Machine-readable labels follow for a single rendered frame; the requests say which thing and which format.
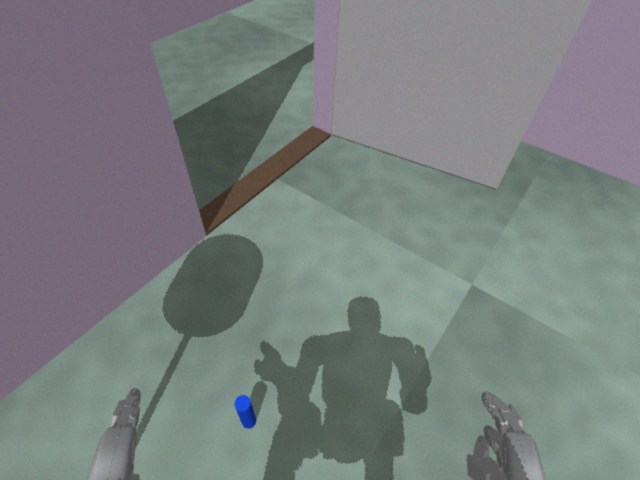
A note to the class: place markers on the left robot hand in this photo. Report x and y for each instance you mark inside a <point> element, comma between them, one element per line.
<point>114,455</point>

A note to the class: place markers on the right robot hand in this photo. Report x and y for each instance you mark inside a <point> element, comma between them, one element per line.
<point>517,453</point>

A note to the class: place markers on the can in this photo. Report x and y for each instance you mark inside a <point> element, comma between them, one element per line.
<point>245,411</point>

